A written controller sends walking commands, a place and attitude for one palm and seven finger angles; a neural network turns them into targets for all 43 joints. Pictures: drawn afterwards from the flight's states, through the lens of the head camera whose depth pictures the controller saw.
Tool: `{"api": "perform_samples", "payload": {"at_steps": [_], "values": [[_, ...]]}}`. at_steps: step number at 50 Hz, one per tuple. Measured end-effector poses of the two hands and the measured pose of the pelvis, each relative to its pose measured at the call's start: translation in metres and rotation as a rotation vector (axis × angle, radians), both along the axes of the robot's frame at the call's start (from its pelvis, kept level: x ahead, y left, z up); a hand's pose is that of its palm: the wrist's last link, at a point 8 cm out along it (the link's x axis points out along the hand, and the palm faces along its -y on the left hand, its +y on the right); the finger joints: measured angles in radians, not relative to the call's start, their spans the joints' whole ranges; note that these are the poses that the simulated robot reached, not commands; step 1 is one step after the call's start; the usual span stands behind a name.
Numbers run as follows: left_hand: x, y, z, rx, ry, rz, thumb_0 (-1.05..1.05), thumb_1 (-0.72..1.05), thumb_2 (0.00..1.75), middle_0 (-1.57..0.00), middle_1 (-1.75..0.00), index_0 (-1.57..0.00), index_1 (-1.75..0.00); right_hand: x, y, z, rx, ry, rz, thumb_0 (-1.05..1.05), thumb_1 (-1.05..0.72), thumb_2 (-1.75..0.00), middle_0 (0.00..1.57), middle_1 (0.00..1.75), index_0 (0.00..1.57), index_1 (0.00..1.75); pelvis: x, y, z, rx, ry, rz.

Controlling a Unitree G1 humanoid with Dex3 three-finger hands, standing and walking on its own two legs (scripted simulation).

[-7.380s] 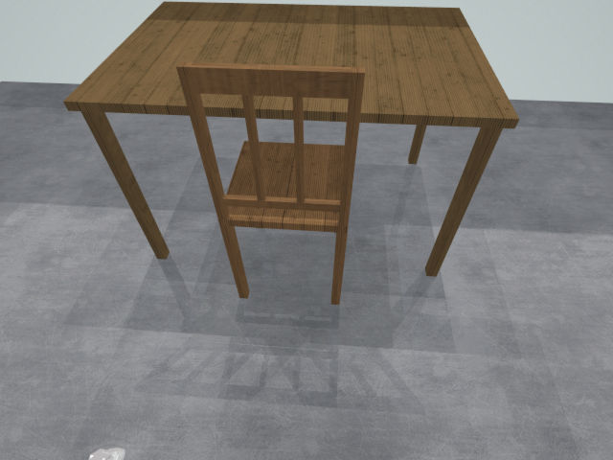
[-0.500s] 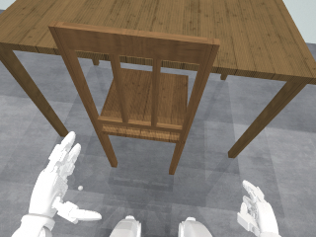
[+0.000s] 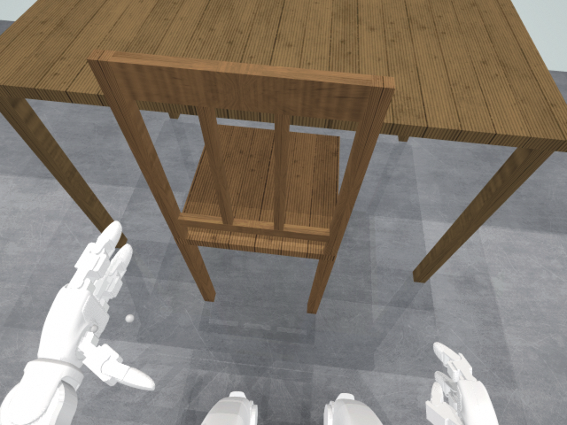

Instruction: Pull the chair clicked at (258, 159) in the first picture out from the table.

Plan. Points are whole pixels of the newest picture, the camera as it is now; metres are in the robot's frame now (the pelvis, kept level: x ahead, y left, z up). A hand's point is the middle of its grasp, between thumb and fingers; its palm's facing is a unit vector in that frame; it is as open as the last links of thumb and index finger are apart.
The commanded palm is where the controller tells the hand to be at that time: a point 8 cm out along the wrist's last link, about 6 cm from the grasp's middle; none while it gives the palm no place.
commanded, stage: raise the hand toward the chair's back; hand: left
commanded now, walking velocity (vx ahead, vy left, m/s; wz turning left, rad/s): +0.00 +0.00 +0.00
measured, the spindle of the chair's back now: (219, 174) +0.52 +0.14 -0.01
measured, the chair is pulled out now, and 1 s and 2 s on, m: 0.00 0.00 0.00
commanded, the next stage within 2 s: aim the fingers beside a spindle in 0.38 s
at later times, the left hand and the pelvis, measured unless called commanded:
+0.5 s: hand (129, 326) +0.24 +0.20 +0.03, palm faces -0.07 -1.00 -0.06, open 16.9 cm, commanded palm +0.22 +0.26 +0.04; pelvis +0.00 +0.00 +0.00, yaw +0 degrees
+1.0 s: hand (171, 298) +0.28 +0.16 +0.02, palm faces -0.10 -0.99 -0.06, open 16.9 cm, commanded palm +0.26 +0.22 +0.02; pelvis -0.01 -0.01 -0.01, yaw +0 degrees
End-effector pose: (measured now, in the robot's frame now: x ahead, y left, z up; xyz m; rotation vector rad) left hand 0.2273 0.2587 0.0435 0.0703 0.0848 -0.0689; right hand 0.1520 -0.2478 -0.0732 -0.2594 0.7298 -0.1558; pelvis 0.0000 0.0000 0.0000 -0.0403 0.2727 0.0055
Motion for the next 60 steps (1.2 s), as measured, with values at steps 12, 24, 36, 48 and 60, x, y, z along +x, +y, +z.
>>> {"api": "perform_samples", "payload": {"at_steps": [12,24,36,48,60], "values": [[-0.004,-0.002,-0.003,-0.005,-0.006,0.001,-0.01,-0.49,0.30,-0.07,-0.08,-0.06,-0.08,0.001,-0.002,0.005,-0.011,-0.019,0.003,0.01,-0.90,-0.90,0.20,0.30,0.20,0.30,-0.002,0.001,0.000,0.000,-0.001,-0.002],[-0.009,0.000,-0.004,-0.003,0.003,0.005,-0.01,-0.49,0.30,-0.07,-0.08,-0.06,-0.08,0.008,0.010,0.002,0.018,-0.038,0.035,0.01,-0.90,-0.90,0.20,0.30,0.20,0.30,-0.005,0.000,-0.001,-0.001,-0.003,0.003],[0.009,-0.022,-0.011,-0.021,-0.017,-0.034,-0.01,-0.50,0.30,-0.07,-0.08,-0.06,-0.08,0.004,0.005,-0.005,0.006,-0.023,0.041,0.01,-0.90,-0.90,0.20,0.30,0.20,0.30,-0.006,0.000,-0.007,0.002,0.014,0.005],[0.032,-0.037,-0.017,-0.008,-0.028,-0.028,-0.01,-0.49,0.30,-0.07,-0.08,-0.06,-0.08,-0.010,-0.004,-0.019,0.017,0.042,0.012,0.01,-0.90,-0.90,0.20,0.30,0.20,0.30,-0.006,-0.005,-0.011,0.013,0.037,-0.007],[0.052,-0.048,-0.030,-0.012,-0.033,-0.024,-0.01,-0.49,0.30,-0.07,-0.08,-0.06,-0.08,-0.015,-0.014,-0.032,0.017,0.090,-0.002,0.01,-0.90,-0.90,0.20,0.30,0.20,0.30,-0.007,-0.013,-0.017,0.019,0.057,-0.010]]}}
